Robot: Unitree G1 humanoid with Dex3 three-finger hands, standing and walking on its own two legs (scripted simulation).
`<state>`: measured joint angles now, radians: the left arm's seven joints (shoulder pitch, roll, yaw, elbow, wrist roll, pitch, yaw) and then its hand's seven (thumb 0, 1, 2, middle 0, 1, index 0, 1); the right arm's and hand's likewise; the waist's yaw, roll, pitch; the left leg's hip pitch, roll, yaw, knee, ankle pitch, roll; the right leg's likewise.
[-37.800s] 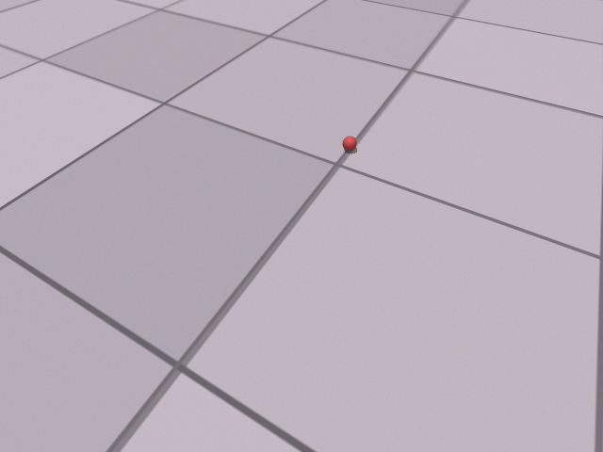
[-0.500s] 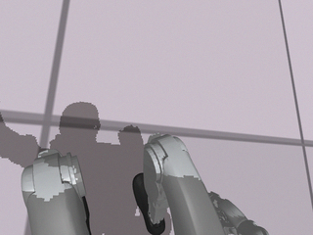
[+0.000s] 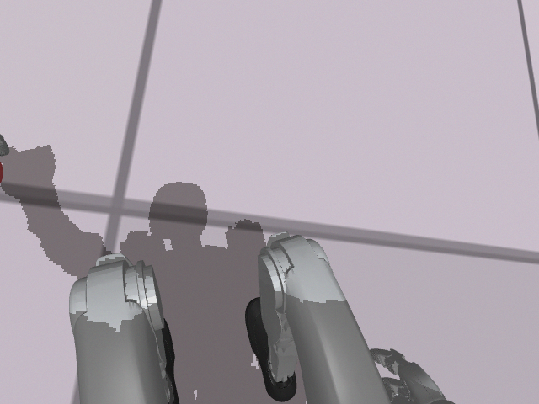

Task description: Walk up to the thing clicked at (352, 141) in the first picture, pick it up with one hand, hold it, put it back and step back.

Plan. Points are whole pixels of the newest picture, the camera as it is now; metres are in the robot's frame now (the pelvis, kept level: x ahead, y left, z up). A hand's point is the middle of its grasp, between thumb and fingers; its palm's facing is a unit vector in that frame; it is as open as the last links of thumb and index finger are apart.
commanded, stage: lift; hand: left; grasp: from above
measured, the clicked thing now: out of the picture +0.45 +0.38 -0.17
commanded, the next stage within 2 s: hold in 1.56 s
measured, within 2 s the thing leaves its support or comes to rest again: neither
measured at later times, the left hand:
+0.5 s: hand out of the picture +0.38 +0.36 -0.02, palm faces -0.44 -0.15 -0.89, open 9.0 cm
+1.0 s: hand out of the picture +0.32 +0.34 +0.20, palm faces -0.42 -0.16 -0.89, open 9.1 cm
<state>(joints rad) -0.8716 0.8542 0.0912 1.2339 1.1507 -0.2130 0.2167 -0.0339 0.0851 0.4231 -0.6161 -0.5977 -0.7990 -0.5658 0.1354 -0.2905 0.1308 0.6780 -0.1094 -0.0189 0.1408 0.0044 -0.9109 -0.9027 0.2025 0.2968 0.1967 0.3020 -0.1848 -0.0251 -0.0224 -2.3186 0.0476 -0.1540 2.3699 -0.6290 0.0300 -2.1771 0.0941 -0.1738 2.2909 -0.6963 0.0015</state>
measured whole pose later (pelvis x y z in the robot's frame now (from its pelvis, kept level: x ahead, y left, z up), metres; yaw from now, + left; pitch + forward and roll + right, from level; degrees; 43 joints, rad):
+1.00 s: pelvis +0.02 +0.01 +0.28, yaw +9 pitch +21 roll -5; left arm -0.37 0.55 -0.09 0.75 0.98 -0.05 0.07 0.02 0.05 0.57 -0.51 -0.74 -0.72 -0.73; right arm 0.19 -0.23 0.01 0.71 0.04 -0.01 -0.03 0.01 -0.91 -0.90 0.20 0.30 0.20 0.30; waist -0.07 0.04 -0.16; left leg -1.29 0.03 -0.04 1.42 -0.50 0.03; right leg -1.19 0.07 -0.04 1.36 -0.54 0.01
